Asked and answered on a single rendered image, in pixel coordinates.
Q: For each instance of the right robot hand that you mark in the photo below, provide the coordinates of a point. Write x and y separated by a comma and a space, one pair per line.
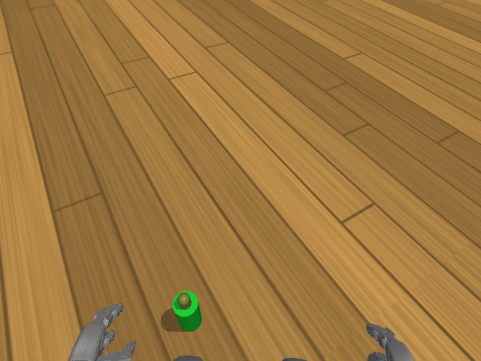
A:
395, 350

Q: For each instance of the left robot hand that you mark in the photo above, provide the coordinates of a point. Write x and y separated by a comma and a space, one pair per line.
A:
93, 338

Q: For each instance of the bottle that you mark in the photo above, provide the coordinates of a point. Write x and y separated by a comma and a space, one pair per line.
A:
186, 308

